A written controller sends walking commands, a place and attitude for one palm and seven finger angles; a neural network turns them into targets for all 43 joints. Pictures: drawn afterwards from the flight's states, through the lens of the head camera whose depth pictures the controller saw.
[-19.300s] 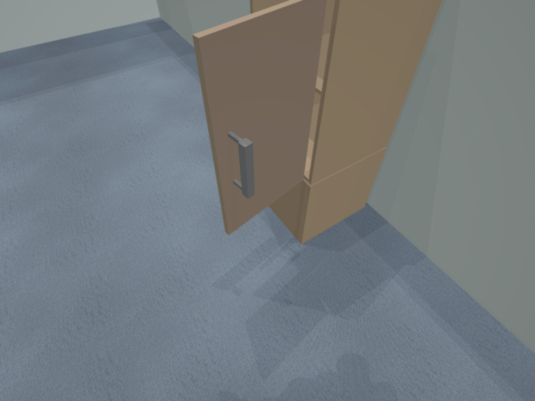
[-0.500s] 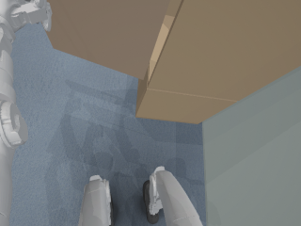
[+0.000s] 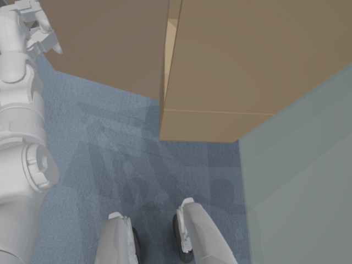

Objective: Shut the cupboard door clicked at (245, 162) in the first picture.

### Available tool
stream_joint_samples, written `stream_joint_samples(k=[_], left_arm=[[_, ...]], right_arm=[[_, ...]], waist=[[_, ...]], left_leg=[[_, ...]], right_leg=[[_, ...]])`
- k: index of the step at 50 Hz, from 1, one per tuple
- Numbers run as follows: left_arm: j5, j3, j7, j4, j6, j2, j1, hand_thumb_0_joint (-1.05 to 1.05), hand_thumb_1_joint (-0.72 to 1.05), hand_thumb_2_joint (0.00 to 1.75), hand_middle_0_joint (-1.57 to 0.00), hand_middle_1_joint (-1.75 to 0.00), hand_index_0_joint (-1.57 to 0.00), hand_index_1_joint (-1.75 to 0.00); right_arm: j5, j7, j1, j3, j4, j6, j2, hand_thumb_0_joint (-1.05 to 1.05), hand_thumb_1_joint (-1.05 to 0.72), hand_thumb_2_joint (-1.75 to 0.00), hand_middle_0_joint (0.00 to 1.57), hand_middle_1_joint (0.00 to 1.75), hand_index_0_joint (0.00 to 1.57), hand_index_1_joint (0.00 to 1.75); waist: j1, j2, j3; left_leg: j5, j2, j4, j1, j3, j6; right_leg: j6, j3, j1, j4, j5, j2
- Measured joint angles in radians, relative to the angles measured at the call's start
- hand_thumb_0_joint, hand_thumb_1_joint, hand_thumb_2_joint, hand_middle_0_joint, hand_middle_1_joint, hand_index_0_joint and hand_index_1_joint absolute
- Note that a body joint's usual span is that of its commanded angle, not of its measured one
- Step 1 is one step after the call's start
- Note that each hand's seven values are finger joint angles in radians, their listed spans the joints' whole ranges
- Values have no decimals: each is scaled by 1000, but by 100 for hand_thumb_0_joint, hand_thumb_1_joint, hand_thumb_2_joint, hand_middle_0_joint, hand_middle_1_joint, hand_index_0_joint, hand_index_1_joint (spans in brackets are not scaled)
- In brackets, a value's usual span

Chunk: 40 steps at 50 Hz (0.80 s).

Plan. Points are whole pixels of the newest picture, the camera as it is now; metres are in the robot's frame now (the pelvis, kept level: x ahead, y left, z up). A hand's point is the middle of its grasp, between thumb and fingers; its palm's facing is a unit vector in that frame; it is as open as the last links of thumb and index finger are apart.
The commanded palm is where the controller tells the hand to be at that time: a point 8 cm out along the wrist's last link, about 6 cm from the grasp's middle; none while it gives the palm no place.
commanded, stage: pull the fist back off the door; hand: left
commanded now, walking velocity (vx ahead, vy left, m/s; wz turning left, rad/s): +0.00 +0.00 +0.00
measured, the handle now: (5, 0) +0.65 +0.24 +0.07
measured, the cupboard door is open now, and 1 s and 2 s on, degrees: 75 75 75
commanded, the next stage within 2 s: draw the hand back to the body in 0.58 s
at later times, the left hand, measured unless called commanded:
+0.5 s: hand (52, 72) +0.49 +0.16 +0.06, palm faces +0.03 -1.00 -0.04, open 3.1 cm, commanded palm +0.47 +0.20 +0.07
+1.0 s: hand (19, 96) +0.42 +0.18 +0.12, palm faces +0.06 -1.00 -0.06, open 3.1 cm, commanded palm +0.38 +0.23 +0.13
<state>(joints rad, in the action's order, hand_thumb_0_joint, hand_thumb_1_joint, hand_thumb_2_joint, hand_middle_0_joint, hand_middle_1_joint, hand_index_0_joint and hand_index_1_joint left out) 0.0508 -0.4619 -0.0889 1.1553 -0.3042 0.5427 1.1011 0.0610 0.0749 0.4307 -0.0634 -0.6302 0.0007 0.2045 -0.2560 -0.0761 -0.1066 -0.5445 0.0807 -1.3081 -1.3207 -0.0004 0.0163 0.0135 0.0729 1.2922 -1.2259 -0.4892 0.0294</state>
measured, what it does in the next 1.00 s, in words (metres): rises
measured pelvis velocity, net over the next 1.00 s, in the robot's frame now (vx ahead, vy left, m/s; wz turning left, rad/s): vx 0.01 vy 0.00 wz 0.04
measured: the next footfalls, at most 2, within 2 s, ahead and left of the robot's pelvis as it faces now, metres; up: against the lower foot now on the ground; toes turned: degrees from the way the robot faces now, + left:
none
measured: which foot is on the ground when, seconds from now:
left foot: down 0.00-1.00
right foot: down 0.00-1.00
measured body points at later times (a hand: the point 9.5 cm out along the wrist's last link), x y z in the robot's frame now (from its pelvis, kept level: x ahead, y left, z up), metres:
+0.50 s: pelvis +0.00 -0.01 +0.02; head +0.15 +0.01 +0.44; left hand +0.49 +0.21 +0.07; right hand +0.06 -0.28 -0.10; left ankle +0.02 +0.11 -0.61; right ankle +0.04 -0.12 -0.61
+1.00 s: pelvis +0.01 +0.00 +0.06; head +0.11 -0.01 +0.50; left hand +0.41 +0.23 +0.12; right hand +0.07 -0.25 -0.06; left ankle +0.02 +0.11 -0.61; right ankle +0.03 -0.12 -0.61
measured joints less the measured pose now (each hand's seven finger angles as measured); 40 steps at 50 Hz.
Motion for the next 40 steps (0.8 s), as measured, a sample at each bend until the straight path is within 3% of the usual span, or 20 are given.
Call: stream_joint_samples(k=[12, 23, 29, 37, 40], left_arm=[[-89, 103, -52, 30, -108, -81, -127, 2, 90, 90, -129, -150, -129, -150], [-105, 157, -28, -57, -195, -187, -259, 2, 90, 90, -130, -150, -130, -150], [-115, 179, -24, -68, -204, -206, -292, 2, 90, 90, -130, -150, -130, -150], [-120, 175, -22, -17, -204, -198, -248, 2, 90, 90, -130, -150, -130, -150], [-129, 157, -36, -93, -194, -206, -294, 2, 90, 90, -130, -150, -130, -150]], right_arm=[[-19, -21, -28, 53, -2, -18, 60, 1, -90, -90, 20, 30, 20, 30], [-28, -39, -115, 77, 5, -30, 70, 1, -90, -90, 20, 30, 20, 30], [-36, -44, -137, 63, 0, -33, 42, 1, -90, -90, 20, 30, 20, 30], [-34, -50, -130, 44, -11, -21, 22, 1, -90, -90, 20, 30, 20, 30], [-39, -48, -116, 51, -4, -31, 23, 1, -90, -90, 20, 30, 20, 30]], waist=[[52, 28, -31], [88, 47, -28], [105, 40, -30], [103, 30, -33], [108, 29, -31]], left_leg=[[19, -16, 86, 145, 17, -17], [18, -32, 77, 167, 13, -15], [21, -36, 85, 192, 4, -12], [25, -40, 82, 187, 3, -9], [26, -36, 93, 204, -9, -7]], right_leg=[[15, 18, -148, 71, -1, -12], [13, 14, -167, 46, -13, -27], [9, 5, -187, 48, -12, -31], [7, 3, -182, 43, -9, -36], [5, -9, -192, 51, -5, -31]])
